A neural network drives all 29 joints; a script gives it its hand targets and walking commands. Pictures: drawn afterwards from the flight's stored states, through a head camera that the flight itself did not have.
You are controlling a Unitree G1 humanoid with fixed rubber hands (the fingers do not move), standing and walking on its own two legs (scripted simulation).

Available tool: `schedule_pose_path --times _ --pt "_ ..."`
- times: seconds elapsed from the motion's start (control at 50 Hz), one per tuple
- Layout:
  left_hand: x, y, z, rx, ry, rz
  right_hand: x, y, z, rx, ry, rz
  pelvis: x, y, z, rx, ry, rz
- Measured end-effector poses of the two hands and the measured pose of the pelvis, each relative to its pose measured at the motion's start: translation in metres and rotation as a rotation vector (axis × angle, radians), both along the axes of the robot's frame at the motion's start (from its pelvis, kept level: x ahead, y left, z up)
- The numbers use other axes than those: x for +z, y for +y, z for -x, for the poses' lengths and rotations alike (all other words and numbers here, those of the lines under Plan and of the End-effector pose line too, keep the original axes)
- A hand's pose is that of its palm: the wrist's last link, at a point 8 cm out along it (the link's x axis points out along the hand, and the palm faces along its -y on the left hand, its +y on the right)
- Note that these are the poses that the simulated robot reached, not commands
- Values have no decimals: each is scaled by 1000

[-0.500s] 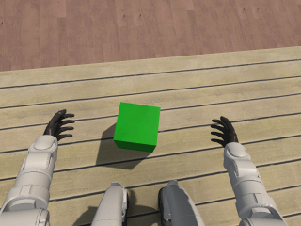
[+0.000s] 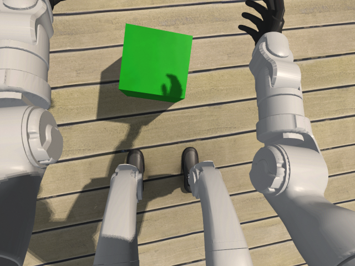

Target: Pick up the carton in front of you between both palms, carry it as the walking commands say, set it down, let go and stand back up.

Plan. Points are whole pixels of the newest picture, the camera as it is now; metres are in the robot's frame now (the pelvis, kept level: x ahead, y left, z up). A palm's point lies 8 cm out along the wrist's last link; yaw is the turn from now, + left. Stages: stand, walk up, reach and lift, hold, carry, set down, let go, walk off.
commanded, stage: reach and lift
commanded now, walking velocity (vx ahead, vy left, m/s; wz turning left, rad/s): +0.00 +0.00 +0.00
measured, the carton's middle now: (155, 70) +0.54 +0.01 -0.53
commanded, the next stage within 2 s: none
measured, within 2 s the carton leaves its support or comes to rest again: leaves its support in 1.76 s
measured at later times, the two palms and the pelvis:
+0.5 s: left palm (84, 49) +0.55 +0.20 -0.32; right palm (225, 64) +0.52 -0.18 -0.32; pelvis +0.00 -0.02 -0.16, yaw -2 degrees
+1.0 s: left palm (103, 60) +0.56 +0.18 -0.47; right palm (209, 74) +0.52 -0.18 -0.46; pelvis -0.03 -0.01 -0.28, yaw -3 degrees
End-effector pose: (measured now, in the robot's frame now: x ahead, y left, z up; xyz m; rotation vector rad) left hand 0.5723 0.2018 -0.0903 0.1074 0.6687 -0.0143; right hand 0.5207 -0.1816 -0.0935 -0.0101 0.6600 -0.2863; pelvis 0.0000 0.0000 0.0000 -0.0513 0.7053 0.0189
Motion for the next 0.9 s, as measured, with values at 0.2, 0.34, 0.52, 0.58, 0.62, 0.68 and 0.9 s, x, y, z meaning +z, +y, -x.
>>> schedule_pose_path --times 0.2,0.34,0.52,0.58,0.62,0.68,0.9 --pt "-63 -9 -7 19 15 8 -63 2 -3 4 18 1 -21 1 -26 -4 156 11" --pt "-140 -8 12 62 48 -3 -136 2 3 26 38 -7 -74 -6 -24 -10 225 10" --pt "-238 0 21 82 18 -15 -231 -1 5 44 36 -8 -166 -17 4 -15 168 14" --pt "-261 -2 19 78 10 -12 -254 -2 6 39 35 -13 -193 -18 15 -18 123 15" --pt "-274 -4 18 75 13 -10 -267 -2 6 36 39 -18 -209 -18 21 -20 92 16" --pt "-291 -8 16 69 25 -5 -286 -1 6 35 51 -23 -227 -17 29 -22 49 17" --pt "-364 -15 17 52 69 -9 -358 4 8 51 99 -35 -269 -11 34 -29 -65 21"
